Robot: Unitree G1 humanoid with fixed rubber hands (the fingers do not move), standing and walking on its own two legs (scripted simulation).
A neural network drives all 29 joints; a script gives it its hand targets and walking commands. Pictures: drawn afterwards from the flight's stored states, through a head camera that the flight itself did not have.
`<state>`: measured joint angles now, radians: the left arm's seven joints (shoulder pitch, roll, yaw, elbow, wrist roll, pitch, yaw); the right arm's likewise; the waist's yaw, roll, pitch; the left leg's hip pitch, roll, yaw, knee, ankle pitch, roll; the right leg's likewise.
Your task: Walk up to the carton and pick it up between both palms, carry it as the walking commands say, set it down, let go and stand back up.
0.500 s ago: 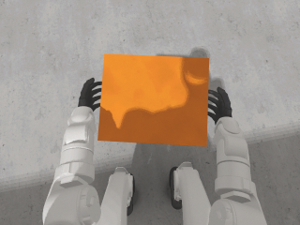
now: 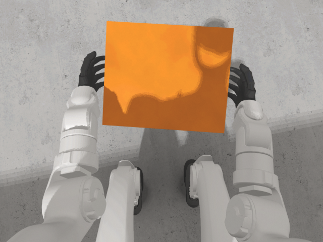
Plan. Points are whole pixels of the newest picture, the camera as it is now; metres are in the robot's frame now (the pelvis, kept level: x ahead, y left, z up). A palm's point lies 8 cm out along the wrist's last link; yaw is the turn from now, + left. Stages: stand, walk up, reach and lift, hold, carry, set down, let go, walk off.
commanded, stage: set down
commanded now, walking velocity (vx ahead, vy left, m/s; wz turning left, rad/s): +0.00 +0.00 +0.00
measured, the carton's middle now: (166, 83) +0.49 -0.02 -0.18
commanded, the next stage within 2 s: none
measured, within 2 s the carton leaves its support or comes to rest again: neither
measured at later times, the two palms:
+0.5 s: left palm (102, 88) +0.49 +0.15 -0.18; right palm (231, 100) +0.44 -0.21 -0.20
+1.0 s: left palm (113, 92) +0.50 +0.15 -0.28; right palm (224, 92) +0.48 -0.21 -0.28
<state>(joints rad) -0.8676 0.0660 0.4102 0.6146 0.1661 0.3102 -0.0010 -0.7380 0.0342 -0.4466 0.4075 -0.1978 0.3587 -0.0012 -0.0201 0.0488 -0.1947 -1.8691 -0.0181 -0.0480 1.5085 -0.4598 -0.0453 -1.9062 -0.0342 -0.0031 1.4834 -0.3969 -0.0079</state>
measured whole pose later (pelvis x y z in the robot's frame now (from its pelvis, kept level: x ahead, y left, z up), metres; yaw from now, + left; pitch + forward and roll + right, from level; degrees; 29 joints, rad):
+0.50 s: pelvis -0.01 +0.00 -0.06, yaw +1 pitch +50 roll +2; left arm -1.05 0.15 0.40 0.68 0.13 0.31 -0.02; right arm -0.91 -0.02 -0.45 0.43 -0.19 0.37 -0.02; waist -0.02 0.06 -0.08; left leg -2.09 -0.03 -0.05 1.70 -0.49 -0.06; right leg -2.14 -0.03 0.01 1.68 -0.42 -0.01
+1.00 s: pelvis -0.02 +0.00 -0.11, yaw +0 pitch +44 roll +1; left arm -1.23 0.21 0.32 0.72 0.04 0.26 0.04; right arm -1.19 -0.21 -0.41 0.58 -0.12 0.34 -0.02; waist -0.02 0.04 0.22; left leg -2.15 -0.04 -0.05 1.92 -0.53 -0.06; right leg -2.20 -0.03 0.02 1.89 -0.46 0.00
